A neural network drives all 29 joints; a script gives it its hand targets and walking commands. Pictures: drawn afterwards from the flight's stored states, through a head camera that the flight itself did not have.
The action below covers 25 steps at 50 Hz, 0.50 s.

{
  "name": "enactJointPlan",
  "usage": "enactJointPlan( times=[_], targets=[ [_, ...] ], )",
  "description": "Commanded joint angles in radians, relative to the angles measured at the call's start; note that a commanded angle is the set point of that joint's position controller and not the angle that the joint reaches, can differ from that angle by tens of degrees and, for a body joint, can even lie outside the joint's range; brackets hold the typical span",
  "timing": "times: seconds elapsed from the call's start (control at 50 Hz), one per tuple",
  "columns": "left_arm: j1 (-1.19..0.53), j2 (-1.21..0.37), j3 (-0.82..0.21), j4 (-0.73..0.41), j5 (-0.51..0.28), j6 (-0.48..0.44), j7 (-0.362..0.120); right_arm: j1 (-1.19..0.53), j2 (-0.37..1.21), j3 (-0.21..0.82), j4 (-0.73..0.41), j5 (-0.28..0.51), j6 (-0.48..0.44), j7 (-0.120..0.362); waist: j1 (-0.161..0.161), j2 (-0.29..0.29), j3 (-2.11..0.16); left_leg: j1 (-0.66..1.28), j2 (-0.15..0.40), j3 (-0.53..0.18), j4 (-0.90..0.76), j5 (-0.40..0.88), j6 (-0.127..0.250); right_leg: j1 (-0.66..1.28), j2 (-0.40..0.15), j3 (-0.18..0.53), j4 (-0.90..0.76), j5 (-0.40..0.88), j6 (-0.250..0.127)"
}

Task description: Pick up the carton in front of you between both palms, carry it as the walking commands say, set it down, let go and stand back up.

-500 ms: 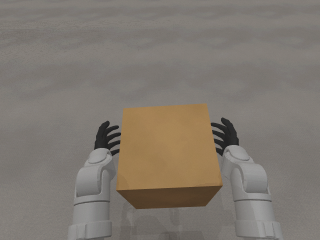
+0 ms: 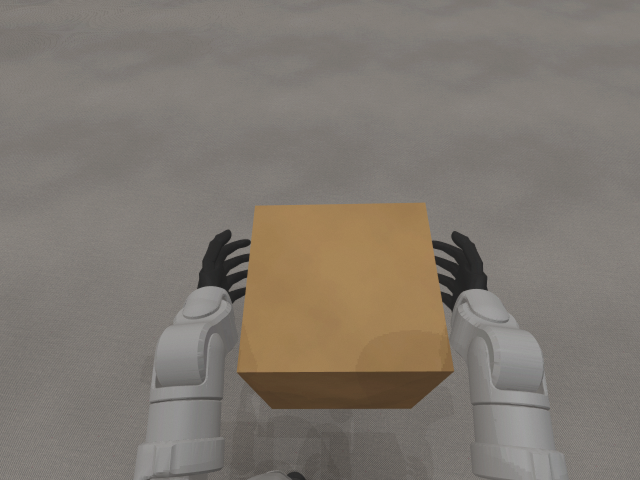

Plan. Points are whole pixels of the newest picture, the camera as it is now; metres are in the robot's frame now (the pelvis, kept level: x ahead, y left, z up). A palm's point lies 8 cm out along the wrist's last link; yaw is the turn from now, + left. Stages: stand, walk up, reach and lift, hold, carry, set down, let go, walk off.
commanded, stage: carry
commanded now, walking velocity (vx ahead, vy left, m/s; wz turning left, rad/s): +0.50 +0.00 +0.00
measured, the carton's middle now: (340, 316) +0.32 +0.00 -0.02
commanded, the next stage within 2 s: none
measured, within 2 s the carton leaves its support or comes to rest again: neither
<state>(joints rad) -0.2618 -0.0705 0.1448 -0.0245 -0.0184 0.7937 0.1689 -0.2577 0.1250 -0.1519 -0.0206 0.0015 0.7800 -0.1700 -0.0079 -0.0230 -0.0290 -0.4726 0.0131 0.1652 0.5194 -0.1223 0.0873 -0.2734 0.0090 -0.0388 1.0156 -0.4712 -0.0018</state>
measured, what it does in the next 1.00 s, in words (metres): walks ahead: right foot, then left foot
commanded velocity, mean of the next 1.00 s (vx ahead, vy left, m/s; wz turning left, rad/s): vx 0.50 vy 0.00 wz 0.00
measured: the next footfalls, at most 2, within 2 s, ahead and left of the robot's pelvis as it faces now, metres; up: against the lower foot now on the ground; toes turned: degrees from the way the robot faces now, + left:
right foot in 0.44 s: +0.45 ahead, -0.12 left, +0.00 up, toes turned -8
left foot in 1.00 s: +0.77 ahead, +0.11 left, +0.00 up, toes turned +12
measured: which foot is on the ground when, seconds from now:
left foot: down 0.00-0.48, up 0.50-0.98, down 1.00-1.00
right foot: up 0.00-0.42, down 0.44-1.00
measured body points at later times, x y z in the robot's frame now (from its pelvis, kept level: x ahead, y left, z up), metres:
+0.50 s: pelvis +0.31 -0.04 +0.00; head +0.29 -0.05 +0.45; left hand +0.55 +0.13 +0.08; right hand +0.56 -0.18 +0.07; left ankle +0.11 +0.07 -0.69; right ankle +0.42 -0.11 -0.73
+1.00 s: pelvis +0.60 +0.00 +0.00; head +0.57 +0.00 +0.45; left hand +0.84 +0.16 +0.09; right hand +0.84 -0.15 +0.10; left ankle +0.73 +0.10 -0.73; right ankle +0.42 -0.11 -0.72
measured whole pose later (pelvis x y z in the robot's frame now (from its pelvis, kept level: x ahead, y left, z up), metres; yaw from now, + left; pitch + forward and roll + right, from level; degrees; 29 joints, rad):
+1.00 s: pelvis +0.60 +0.00 +0.00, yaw +1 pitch +3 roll +0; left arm 0.04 -0.13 0.03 -0.56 0.04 1.21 0.13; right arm 0.05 0.13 -0.03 -0.57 -0.03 1.22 -0.14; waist 0.01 -0.01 -0.14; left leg -0.47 0.07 0.21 0.45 -0.06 0.03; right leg 0.09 -0.05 -0.17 0.33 -0.45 0.03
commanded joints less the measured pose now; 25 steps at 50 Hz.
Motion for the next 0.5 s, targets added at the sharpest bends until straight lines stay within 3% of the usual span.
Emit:
enactJointPlan(
  times=[0.0,0.02,0.04,0.1,0.22,0.34,0.38,0.4,0.42,0.44,0.46,0.48],
  targets=[
    [-0.385,-0.707,-0.566,-0.165,-0.133,0.032,0.008,-0.362,0.628,0.556,-0.177,0.136,0.034,-0.005,-0.012,0.117,-0.433,0.743,0.348,-0.517,-0.21,0.334,0.109,-0.421,-0.065,0.054,0.168,0.073,-0.004],
    [-0.368,-0.721,-0.562,-0.163,-0.126,0.044,0.005,-0.365,0.641,0.57,-0.201,0.143,0.045,0.003,-0.012,0.079,-0.398,0.673,0.328,-0.45,-0.235,0.361,0.087,-0.392,-0.086,0.048,0.094,0.113,-0.003],
    [-0.35,-0.736,-0.569,-0.175,-0.123,0.055,-0.004,-0.364,0.653,0.587,-0.231,0.153,0.057,0.015,-0.008,0.086,-0.391,0.636,0.31,-0.39,-0.251,0.365,0.061,-0.354,-0.093,0.037,0.029,0.152,0.001],
    [-0.268,-0.766,-0.608,-0.229,-0.11,0.097,-0.026,-0.315,0.671,0.635,-0.319,0.188,0.1,0.052,-0.01,0.125,-0.38,0.636,0.271,-0.278,-0.273,0.399,0.045,-0.339,-0.071,-0.026,-0.097,0.18,0.022],
    [-0.157,-0.801,-0.679,-0.425,-0.131,0.211,-0.057,-0.151,0.697,0.662,-0.445,0.212,0.221,0.099,-0.008,0.186,-0.251,0.593,0.223,-0.173,-0.338,0.321,0.026,-0.377,-0.084,-0.09,-0.318,0.34,0.042],
    [-0.084,-0.794,-0.722,-0.547,-0.18,0.319,-0.11,-0.051,0.706,0.681,-0.536,0.197,0.319,0.128,-0.016,0.188,-0.134,0.567,0.216,-0.104,-0.322,0.417,0.013,-0.305,-0.065,-0.147,-0.507,0.445,0.013],
    [-0.038,-0.787,-0.719,-0.563,-0.187,0.343,-0.125,-0.031,0.712,0.698,-0.568,0.194,0.342,0.134,-0.006,0.184,-0.149,0.537,0.221,-0.072,-0.233,0.53,-0.007,-0.168,-0.046,-0.176,-0.552,0.436,-0.007],
    [-0.028,-0.776,-0.714,-0.555,-0.186,0.352,-0.129,-0.044,0.702,0.704,-0.576,0.194,0.352,0.135,0.01,0.163,-0.19,0.496,0.192,-0.02,-0.11,0.56,-0.028,-0.022,-0.007,-0.216,-0.602,0.435,-0.013],
    [-0.017,-0.763,-0.702,-0.548,-0.183,0.358,-0.132,-0.038,0.689,0.709,-0.58,0.194,0.361,0.135,0.017,0.119,-0.247,0.392,0.147,0.019,0.043,0.489,-0.056,0.174,0.012,-0.225,-0.606,0.376,-0.018],
    [0.001,-0.748,-0.689,-0.546,-0.177,0.365,-0.132,-0.05,0.672,0.715,-0.593,0.197,0.37,0.134,0.033,-0.015,-0.297,0.223,0.113,0.026,0.281,0.192,-0.085,0.335,-0.171,0.032,-0.644,0.287,-0.043],
    [-0.011,-0.735,-0.684,-0.533,-0.176,0.367,-0.134,-0.049,0.671,0.729,-0.61,0.201,0.38,0.135,0.033,-0.272,-0.369,-0.092,-0.017,-0.011,0.581,-0.172,-0.123,0.556,-0.428,0.495,-0.748,0.17,-0.196],
    [0.012,-0.771,-0.689,-0.529,-0.19,0.366,-0.141,-0.063,0.684,0.746,-0.613,0.215,0.384,0.142,0.024,-0.26,-0.342,-0.176,0.0,-0.136,0.731,-0.34,-0.096,0.494,-0.446,0.57,-0.813,0.252,-0.229]
  ],
)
